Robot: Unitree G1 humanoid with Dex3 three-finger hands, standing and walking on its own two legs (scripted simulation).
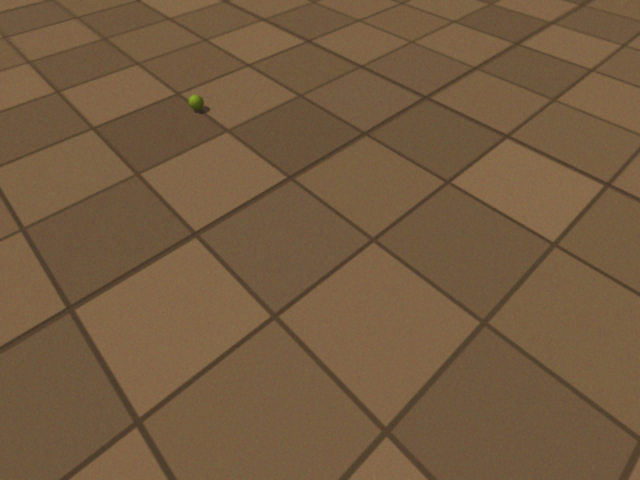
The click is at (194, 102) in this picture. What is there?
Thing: free ball
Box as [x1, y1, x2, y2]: [189, 95, 203, 109]
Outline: 192,95 189,98 189,104 192,108 199,109 202,106 203,101 198,95
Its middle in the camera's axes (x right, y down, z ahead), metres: -0.70 -0.79 +2.25
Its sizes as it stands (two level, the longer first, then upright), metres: 0.083 0.083 0.083
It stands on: the floor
